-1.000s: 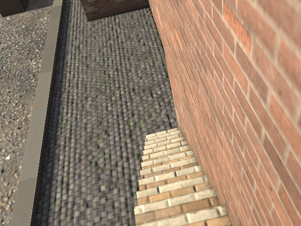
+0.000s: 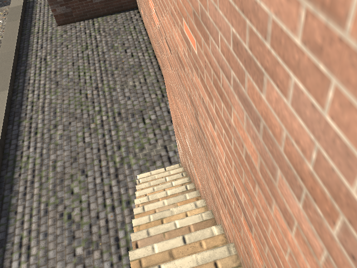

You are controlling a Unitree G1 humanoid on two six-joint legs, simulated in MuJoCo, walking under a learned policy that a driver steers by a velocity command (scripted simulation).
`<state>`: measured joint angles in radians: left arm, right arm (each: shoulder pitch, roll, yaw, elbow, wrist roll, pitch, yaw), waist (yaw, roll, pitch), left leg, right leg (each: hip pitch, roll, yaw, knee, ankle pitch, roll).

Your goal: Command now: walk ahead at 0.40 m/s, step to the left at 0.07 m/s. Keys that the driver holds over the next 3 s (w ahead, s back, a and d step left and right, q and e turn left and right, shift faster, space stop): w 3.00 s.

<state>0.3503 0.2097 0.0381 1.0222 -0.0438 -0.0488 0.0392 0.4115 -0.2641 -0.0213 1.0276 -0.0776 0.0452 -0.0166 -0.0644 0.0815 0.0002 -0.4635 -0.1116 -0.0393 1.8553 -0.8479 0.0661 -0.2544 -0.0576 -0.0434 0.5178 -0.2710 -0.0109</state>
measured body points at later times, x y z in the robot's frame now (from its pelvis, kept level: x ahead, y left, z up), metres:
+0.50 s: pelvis +0.19 +0.10 -0.21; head +0.20 +0.12 +0.24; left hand +0.07 +0.34 -0.36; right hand +0.34 -0.12 -0.33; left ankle +0.20 +0.20 -0.94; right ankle +0.09 -0.05 -0.64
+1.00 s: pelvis +0.40 +0.11 -0.32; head +0.38 +0.09 +0.13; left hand +0.56 +0.35 -0.42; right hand +0.30 -0.10 -0.48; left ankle +0.20 +0.20 -0.94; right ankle +0.51 +0.00 -1.07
